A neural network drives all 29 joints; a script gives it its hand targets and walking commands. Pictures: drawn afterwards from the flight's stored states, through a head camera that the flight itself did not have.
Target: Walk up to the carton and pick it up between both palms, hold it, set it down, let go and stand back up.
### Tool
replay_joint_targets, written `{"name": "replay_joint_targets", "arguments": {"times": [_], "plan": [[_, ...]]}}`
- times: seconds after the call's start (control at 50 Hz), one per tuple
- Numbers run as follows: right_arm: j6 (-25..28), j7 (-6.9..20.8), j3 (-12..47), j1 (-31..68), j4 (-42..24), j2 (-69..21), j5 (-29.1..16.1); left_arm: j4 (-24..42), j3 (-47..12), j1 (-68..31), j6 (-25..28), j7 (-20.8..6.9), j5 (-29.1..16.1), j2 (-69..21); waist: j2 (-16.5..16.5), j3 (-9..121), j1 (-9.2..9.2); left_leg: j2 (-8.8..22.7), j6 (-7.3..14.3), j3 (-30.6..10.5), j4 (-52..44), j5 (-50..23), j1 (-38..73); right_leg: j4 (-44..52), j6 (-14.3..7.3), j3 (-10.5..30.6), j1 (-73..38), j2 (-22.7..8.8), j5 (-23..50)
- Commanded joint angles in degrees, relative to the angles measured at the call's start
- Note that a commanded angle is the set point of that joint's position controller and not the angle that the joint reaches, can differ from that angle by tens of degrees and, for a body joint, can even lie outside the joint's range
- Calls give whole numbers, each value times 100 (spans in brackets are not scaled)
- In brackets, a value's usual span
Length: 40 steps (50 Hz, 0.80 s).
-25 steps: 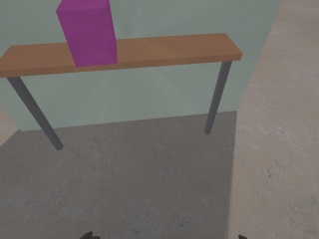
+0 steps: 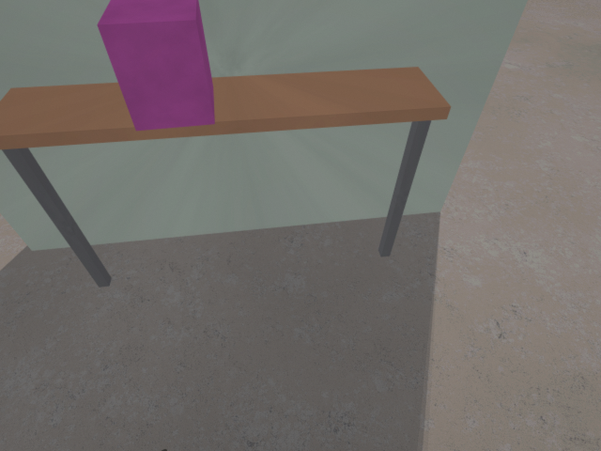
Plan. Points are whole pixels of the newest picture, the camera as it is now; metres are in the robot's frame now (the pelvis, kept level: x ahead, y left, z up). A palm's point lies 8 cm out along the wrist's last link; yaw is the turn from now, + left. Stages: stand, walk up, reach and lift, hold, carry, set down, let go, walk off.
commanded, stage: stand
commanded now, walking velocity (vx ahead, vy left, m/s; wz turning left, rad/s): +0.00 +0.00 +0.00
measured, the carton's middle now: (166, 61) +1.00 +0.36 +0.08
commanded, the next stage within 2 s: walk up in 1.18 s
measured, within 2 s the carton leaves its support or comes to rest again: neither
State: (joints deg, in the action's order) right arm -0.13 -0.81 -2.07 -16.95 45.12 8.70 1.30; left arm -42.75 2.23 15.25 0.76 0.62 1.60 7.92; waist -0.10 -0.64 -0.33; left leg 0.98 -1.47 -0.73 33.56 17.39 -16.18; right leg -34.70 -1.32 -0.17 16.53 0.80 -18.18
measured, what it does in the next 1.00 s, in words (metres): stands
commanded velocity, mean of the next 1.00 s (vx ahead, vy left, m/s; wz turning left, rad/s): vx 0.00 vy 0.00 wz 0.00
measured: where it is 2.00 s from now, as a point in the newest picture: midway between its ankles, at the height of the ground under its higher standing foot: outside the picture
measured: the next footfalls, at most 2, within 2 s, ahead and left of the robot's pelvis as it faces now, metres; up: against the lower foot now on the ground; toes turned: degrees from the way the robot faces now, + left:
left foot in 1.78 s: +0.13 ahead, +0.27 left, +0.00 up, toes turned +21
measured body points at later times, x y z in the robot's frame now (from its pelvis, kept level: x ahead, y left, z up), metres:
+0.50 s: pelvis +0.01 +0.00 +0.00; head +0.02 +0.00 +0.45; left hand +0.07 +0.23 -0.14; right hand +0.07 -0.23 -0.14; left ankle +0.00 +0.14 -0.73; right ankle +0.00 -0.11 -0.73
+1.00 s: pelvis +0.00 +0.00 +0.01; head +0.01 -0.01 +0.46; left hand +0.00 +0.21 -0.15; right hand +0.00 -0.21 -0.16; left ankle +0.00 +0.14 -0.73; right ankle +0.00 -0.11 -0.73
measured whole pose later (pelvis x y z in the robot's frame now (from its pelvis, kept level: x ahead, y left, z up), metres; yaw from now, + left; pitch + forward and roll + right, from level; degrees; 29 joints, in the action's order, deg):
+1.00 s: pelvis +0.00 +0.00 +0.01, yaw +0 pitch -3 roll +0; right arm -0.5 -2.3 -1.8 -17.3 62.7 6.5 0.8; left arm -60.2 2.6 18.4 0.4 2.2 0.7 6.1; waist 0.7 -2.6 0.2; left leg 1.6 -1.9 -0.7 26.3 14.3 -9.4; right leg -27.6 -1.6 -0.1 9.9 1.3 -15.0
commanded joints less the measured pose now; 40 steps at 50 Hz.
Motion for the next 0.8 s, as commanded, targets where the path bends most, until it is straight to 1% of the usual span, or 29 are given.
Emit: {"name": "replay_joint_targets", "arguments": {"times": [0.0, 0.02, 0.04, 0.06, 0.08, 0.12, 0.16, 0.2, 0.22, 0.26, 0.28, 0.3, 0.34, 0.36, 0.4, 0.42, 0.44, 0.46, 0.48, 0.5, 0.52, 0.56, 0.62, 0.66, 0.68, 0.72, 0.74, 0.76, 0.78], "plan": [[72, -42, -142, -308, -98, 463, -23, 215, 142, 70, 60, 32, -1, 429, 238, 6, -41, 190, 258, -237, -525, -930, -67, 713, -199, 428, -186, -426, 1292], [57, -57, -112, -245, -81, 412, -21, 121, 179, 217, 50, 74, -5, 574, -115, 84, 33, 232, 300, -269, -552, -936, -38, 714, -186, 432, -301, -396, 1252], [57, -78, -166, -200, -62, 514, -14, 96, 136, 308, 63, 110, -33, 495, 132, 53, 61, 158, 275, -182, -499, -852, 112, 794, -185, 511, -87, -454, 1199], [73, -104, -125, -110, -76, 316, -14, -14, 184, 141, 47, 86, -11, 603, -246, 16, -26, 168, 260, -194, -534, -811, 199, 877, -201, 505, -56, -410, 990], [61, -86, -128, 65, -76, 411, 44, -11, 156, 311, 52, 71, -9, 565, -100, -206, 92, 165, 275, -175, -507, -840, 189, 898, -182, 518, 112, -409, 1087], [43, -58, -174, -152, 45, 516, 19, -58, 141, 161, 47, 93, -50, 436, -442, -72, -53, 165, 283, -220, -549, -868, 100, 888, -190, 455, -105, -436, 1265], [87, -101, -184, -131, 153, 608, 33, -88, 172, 143, 46, 114, -43, 488, 155, 56, 14, 234, 263, -234, -646, -1196, 245, 741, -197, 438, -242, -400, 1216], [73, -111, -133, -52, 197, 409, -3, -220, 239, 384, 55, 92, -52, 683, 136, 239, 124, 248, 298, -199, -515, -1324, 567, 850, -213, 474, -229, -396, 1379], [60, -96, -168, -1, 175, 460, -8, -249, 237, 252, 66, 117, -50, 727, -53, 118, 30, 187, 306, -202, -552, -1303, 490, 867, -220, 492, -142, -422, 1456], [68, -157, -163, -72, 296, 412, -25, -370, 217, 284, 91, 132, -29, 625, -23, 26, 14, 248, 276, -188, -631, -1375, 509, 824, -205, 459, -252, -426, 1642], [38, -189, -194, -80, 424, 603, -18, -382, 168, 360, 111, 121, -45, 468, 453, 130, 69, 246, 296, -184, -641, -1460, 519, 842, -225, 500, -393, -436, 1761], [28, -187, -185, -69, 420, 534, -28, -462, 193, 515, 115, 166, -34, 650, 21, -110, 75, 267, 297, -205, -593, -1490, 484, 877, -198, 477, -279, -461, 1929], [23, -159, -196, -174, 554, 492, -18, -494, 174, 251, 103, 165, -36, 475, 52, -276, -55, 292, 315, -190, -708, -1480, 275, 864, -188, 457, -427, -446, 1916], [35, -179, -184, -241, 634, 523, -47, -563, 196, 368, 50, 162, -64, 562, 5, -151, 35, 260, 293, -238, -774, -1327, 355, 857, -185, 422, -409, -373, 1627], [43, -168, -185, -168, 690, 498, -54, -695, 196, 470, 27, 146, -59, 496, 344, -240, 39, 301, 306, -256, -828, -1289, 383, 892, -158, 407, -371, -363, 1487], [30, -160, -179, -25, 729, 467, -60, -730, 202, 503, 26, 109, -77, 489, 189, -245, 127, 327, 354, -274, -856, -1226, 375, 899, -105, 344, -354, -340, 1345], [6, -169, -186, 46, 698, 540, -48, -793, 212, 450, 43, 165, -54, 536, -72, -341, 98, 298, 348, -260, -842, -1192, 442, 1030, -128, 383, -291, -382, 1367], [18, -165, -197, -64, 733, 525, -36, -820, 215, 461, 15, 199, -37, 616, -64, -472, 21, 302, 360, -274, -802, -1222, 308, 1059, -100, 444, -381, -379, 1401], [37, -155, -170, -205, 805, 406, -27, -915, 207, 624, 29, 184, -64, 551, -257, -377, 70, 296, 278, -240, -862, -1297, 443, 1039, -186, 462, -398, -451, 1499], [27, -177, -183, -304, 940, 499, -47, -903, 220, 571, 36, 175, -26, 580, 7, -272, 45, 279, 283, -234, -908, -1102, 468, 1070, -168, 421, -474, -423, 1360], [6, -179, -196, -228, 992, 468, -30, -1004, 220, 585, 48, 167, -69, 510, -190, -207, 101, 278, 281, -205, -940, -1089, 410, 1018, -149, 410, -584, -418, 1327], [-30, -184, -194, -115, 970, 552, -32, -977, 130, 453, 32, 136, -81, 332, -194, -216, 68, 240, 293, -164, -909, -1095, 555, 1111, -166, 507, -414, -457, 1426], [-2, -171, -119, -200, 1129, 412, -24, -1075, 195, 437, 20, 168, -47, 466, 352, -184, 71, 292, 311, -211, -1019, -1171, 614, 1111, -162, 486, -458, -428, 1198], [4, -170, -97, -231, 1167, 261, -26, -1225, 153, 457, -1, 201, -67, 356, 28, -413, -12, 348, 318, -279, -1095, -1032, 427, 1138, -111, 449, -443, -414, 1164], [-3, -152, -121, -290, 1244, 353, -44, -1278, 137, 666, -28, 194, -77, 359, 241, -381, 64, 295, 290, -206, -1071, -894, 502, 1155, -98, 452, -421, -395, 1036], [-14, -150, -48, -222, 1315, 178, -44, -1398, 156, 601, -39, 152, -78, 351, -91, -598, 108, 311, 279, -249, -1105, -790, 588, 1249, -119, 451, -163, -400, 777], [4, -153, -79, -377, 1398, 215, -49, -1410, 114, 585, -43, 172, -77, 263, 107, -586, 31, 322, 294, -278, -1152, -714, 352, 1241, -121, 466, -326, -418, 961], [2, -167, -89, -260, 1397, 420, -70, -1415, 99, 577, -24, 166, -88, 307, -188, -547, 107, 294, 283, -277, -1191, -784, 409, 1321, -114, 483, -332, -476, 878], [-10, -184, -123, -388, 1481, 480, -61, -1447, 104, 603, -11, 148, -81, 397, -42, -379, 50, 333, 270, -235, -1158, -865, 628, 1304, -156, 479, -347, -452, 914]]}}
